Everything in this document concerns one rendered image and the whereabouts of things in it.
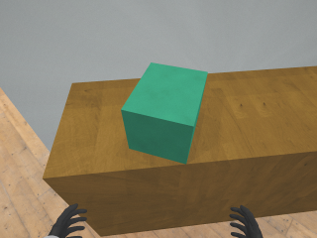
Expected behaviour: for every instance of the robot left hand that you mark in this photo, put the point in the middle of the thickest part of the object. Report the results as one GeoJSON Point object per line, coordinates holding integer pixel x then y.
{"type": "Point", "coordinates": [61, 228]}

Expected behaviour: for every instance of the carton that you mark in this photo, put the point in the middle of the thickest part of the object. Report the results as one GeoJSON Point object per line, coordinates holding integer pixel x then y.
{"type": "Point", "coordinates": [161, 114]}

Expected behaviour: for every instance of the pedestal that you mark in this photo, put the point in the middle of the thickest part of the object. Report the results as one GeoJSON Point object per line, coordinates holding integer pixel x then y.
{"type": "Point", "coordinates": [254, 144]}

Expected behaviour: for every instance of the robot right hand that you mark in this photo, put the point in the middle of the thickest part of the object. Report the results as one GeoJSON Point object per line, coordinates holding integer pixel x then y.
{"type": "Point", "coordinates": [251, 228]}

